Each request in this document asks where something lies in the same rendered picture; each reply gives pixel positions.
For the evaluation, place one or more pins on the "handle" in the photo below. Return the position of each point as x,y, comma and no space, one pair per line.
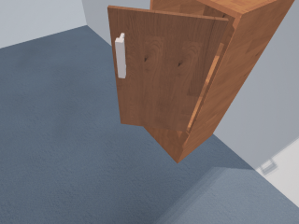
120,56

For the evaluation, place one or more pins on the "cupboard door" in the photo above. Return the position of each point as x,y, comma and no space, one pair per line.
168,56

